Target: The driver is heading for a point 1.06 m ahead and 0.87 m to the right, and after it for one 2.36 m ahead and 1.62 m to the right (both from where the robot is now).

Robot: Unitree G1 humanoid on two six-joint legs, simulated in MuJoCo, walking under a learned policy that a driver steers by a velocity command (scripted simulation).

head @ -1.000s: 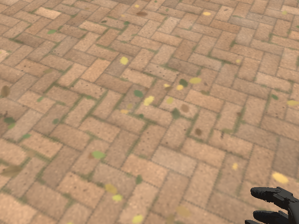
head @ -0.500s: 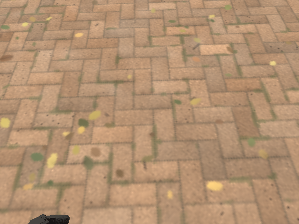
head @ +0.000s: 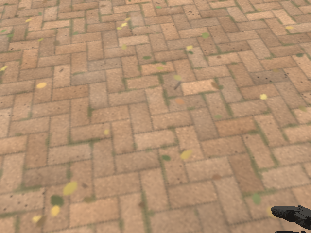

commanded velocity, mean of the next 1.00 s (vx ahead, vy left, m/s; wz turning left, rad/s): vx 0.50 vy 0.00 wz -0.42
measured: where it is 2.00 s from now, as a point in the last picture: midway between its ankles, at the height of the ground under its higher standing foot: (271, 129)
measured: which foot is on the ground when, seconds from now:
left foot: down 0.00-0.52, up 0.54-1.00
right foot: down 0.00-0.00, up 0.02-0.52, down 0.54-1.00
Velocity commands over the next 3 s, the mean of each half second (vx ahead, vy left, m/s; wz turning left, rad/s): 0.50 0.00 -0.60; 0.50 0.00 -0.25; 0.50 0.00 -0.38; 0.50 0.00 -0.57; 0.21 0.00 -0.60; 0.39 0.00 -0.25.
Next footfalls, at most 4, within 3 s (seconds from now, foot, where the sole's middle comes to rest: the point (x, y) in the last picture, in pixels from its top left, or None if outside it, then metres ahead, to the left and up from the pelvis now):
0.54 right None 0.40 -0.18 -0.76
1.06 left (203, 171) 0.78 -0.11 -0.76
1.60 right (276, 154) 0.90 -0.47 -0.76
2.06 left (280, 103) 1.25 -0.54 -0.76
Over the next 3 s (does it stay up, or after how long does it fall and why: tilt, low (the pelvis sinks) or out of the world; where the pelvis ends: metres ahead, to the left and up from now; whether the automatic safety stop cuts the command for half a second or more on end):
stays up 1.15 -0.77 0.00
